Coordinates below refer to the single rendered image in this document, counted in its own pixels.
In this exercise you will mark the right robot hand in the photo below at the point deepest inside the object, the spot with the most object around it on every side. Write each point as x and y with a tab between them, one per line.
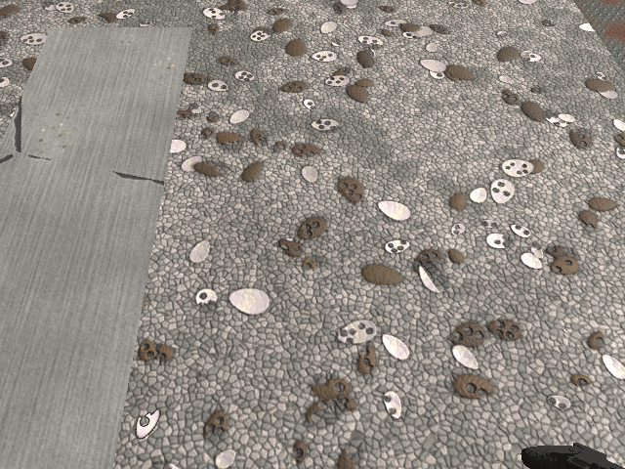
565	457

